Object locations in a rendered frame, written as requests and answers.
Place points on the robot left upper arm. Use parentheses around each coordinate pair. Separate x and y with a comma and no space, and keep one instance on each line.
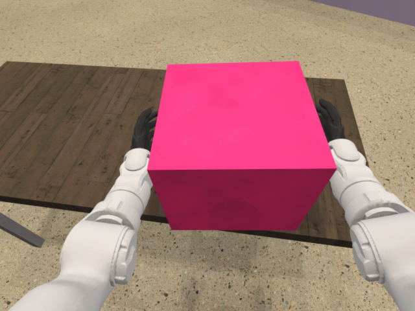
(97,257)

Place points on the robot right hand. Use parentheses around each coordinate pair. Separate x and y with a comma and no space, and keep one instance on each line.
(330,120)

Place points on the carton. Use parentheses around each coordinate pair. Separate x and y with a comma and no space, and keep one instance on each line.
(238,146)

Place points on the robot right forearm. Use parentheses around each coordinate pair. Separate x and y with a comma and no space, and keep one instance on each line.
(358,192)

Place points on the robot right upper arm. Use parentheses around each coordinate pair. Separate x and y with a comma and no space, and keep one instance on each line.
(384,251)

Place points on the robot left hand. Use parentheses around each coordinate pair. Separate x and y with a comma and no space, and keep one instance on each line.
(142,135)

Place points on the table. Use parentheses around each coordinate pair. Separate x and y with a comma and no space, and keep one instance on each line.
(65,130)

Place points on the robot left forearm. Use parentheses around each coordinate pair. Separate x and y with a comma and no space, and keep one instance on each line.
(127,199)

